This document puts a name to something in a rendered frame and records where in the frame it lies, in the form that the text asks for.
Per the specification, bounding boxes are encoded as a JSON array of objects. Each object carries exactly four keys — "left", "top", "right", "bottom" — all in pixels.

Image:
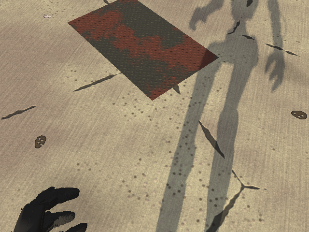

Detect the robot left hand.
[{"left": 12, "top": 187, "right": 88, "bottom": 232}]

